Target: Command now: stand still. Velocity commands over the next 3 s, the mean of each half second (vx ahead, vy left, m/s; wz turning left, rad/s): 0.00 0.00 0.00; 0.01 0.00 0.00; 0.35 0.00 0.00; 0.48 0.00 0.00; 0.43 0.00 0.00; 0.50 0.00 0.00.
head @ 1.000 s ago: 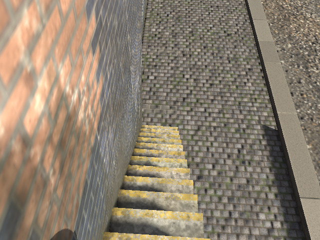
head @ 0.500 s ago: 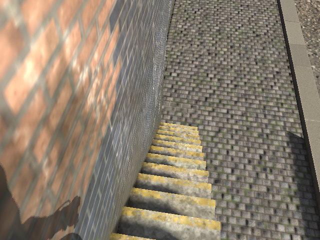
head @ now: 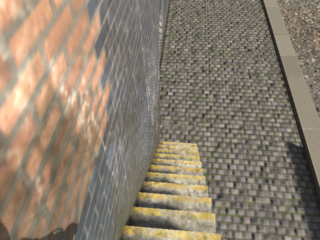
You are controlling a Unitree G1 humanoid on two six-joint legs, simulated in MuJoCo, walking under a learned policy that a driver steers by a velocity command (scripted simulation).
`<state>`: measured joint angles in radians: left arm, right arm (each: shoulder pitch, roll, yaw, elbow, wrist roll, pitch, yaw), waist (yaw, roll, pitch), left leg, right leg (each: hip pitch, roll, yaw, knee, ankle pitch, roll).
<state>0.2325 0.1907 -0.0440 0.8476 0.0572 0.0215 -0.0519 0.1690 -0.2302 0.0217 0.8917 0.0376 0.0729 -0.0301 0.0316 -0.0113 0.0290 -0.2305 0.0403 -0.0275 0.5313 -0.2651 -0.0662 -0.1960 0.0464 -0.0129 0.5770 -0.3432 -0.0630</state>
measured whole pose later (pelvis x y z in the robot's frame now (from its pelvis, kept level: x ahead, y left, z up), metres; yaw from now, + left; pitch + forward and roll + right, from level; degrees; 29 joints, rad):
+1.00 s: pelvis +0.00 -0.01 +0.01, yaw -1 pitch -3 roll +1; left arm 0.26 0.17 -0.02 0.91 0.05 -0.02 -0.04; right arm 0.33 -0.18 0.01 1.11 0.02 0.05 -0.03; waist 0.01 0.00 -0.03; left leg -0.16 0.07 0.00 0.40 -0.20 -0.08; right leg -0.13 0.07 0.00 0.45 -0.27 -0.08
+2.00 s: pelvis +0.35 +0.02 -0.28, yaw +0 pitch -1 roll -2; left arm 0.48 0.21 -0.01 1.06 0.08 -0.12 0.01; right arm 0.20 -0.19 0.00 0.88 -0.14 -0.02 0.11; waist 0.05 -0.02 -0.02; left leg -0.61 0.07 -0.02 0.73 0.44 0.03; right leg -0.22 0.00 -0.04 1.03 -0.79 -0.03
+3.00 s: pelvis +0.76 -0.09 -0.66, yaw +0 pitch -4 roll +1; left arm 0.56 0.13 -0.02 1.09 0.01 -0.08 0.00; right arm 0.17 -0.12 -0.03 0.96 0.00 0.03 -0.04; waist 0.07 0.04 -0.02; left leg -0.72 0.00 -0.09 0.82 0.54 0.01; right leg -0.17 0.10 -0.05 0.86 -0.62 -0.13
